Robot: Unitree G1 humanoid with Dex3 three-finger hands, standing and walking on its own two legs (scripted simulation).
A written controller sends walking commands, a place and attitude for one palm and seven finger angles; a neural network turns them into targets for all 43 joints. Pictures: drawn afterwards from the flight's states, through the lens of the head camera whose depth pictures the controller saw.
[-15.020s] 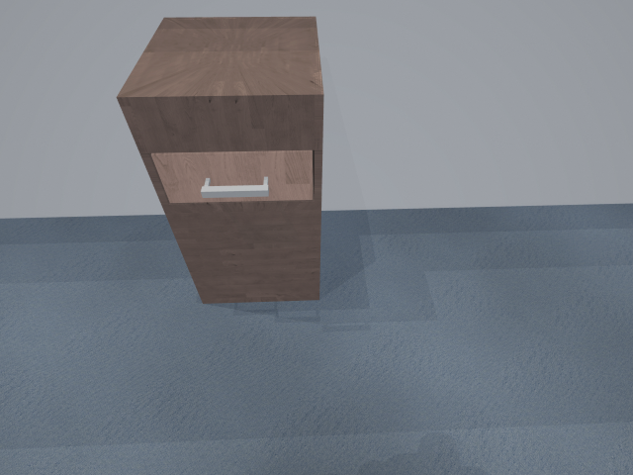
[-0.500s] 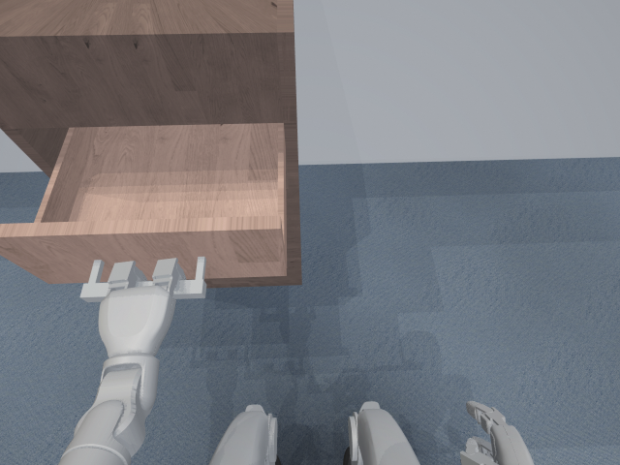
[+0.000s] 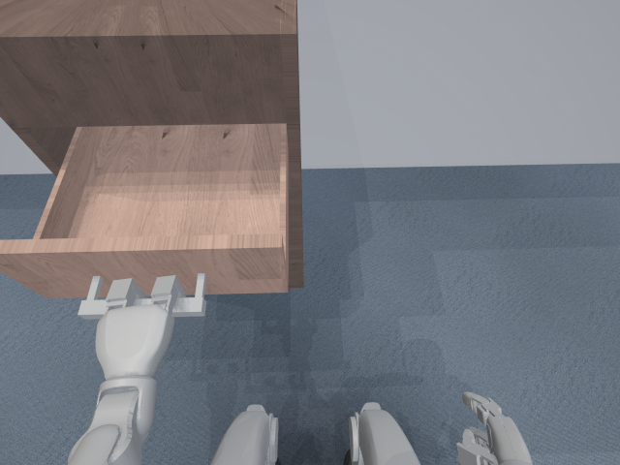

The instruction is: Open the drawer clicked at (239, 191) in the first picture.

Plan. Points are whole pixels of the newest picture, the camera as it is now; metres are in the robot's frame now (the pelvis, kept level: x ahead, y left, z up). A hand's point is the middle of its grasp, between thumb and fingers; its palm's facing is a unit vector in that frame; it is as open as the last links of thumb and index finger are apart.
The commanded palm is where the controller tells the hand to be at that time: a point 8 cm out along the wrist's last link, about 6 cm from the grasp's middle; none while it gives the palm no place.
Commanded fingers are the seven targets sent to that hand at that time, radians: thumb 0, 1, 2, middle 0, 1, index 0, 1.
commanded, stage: pull the drawer open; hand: left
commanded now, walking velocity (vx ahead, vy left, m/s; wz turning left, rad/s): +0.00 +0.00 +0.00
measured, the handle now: (146, 294) +0.34 +0.25 -0.05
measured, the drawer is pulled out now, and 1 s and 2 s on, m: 0.21 0.25 0.28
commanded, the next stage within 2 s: open the thumb to release the handle in 1.76 s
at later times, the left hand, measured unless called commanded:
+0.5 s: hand (152, 355) +0.26 +0.23 -0.07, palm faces -0.04 -0.05 -1.00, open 5.7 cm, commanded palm +0.22 +0.24 -0.02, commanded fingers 0.00 0.90 0.90 -0.40 -1.35 -0.40 -1.35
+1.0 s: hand (149, 370) +0.24 +0.23 -0.07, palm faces -0.05 -0.06 -1.00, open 5.8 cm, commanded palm +0.20 +0.23 -0.02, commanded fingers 0.00 0.90 0.90 -0.40 -1.35 -0.40 -1.35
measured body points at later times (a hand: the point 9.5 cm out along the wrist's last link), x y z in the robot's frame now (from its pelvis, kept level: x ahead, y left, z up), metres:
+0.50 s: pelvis +0.00 +0.00 +0.00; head +0.11 -0.01 +0.44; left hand +0.26 +0.23 -0.02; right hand +0.17 -0.25 -0.12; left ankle +0.00 +0.11 -0.62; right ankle +0.02 -0.11 -0.62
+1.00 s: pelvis +0.01 -0.01 +0.00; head +0.12 -0.01 +0.43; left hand +0.24 +0.23 -0.02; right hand +0.19 -0.25 -0.12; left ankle +0.00 +0.11 -0.62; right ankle +0.02 -0.11 -0.62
